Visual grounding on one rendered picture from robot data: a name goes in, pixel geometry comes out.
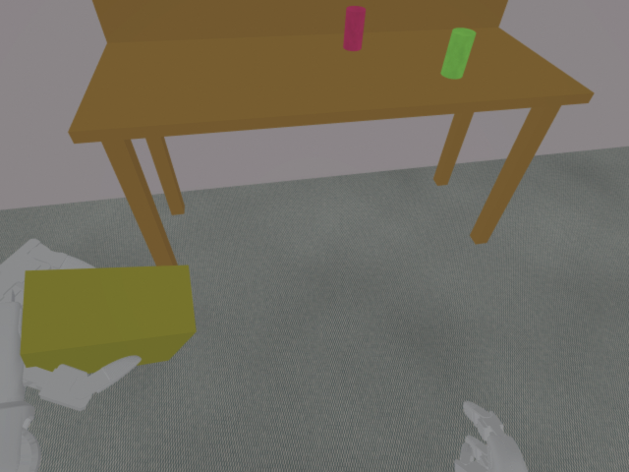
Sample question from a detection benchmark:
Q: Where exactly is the robot left forearm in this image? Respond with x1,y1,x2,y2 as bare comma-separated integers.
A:
0,401,41,472

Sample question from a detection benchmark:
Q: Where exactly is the sponge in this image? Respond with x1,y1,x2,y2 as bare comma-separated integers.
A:
20,265,197,374

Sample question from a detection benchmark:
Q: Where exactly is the table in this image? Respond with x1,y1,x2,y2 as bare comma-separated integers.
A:
68,0,594,266

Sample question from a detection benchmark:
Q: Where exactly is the robot right hand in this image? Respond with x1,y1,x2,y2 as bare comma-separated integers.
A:
454,401,528,472

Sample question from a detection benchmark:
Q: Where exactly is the robot left hand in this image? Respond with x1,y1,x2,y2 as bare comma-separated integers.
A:
0,239,142,411

